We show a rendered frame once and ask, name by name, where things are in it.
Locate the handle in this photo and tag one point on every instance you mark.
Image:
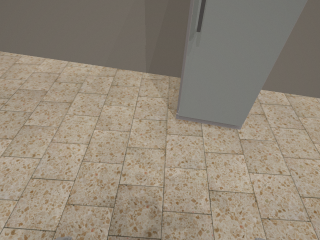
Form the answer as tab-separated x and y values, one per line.
201	14

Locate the fridge door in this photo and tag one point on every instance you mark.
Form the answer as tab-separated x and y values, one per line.
229	60

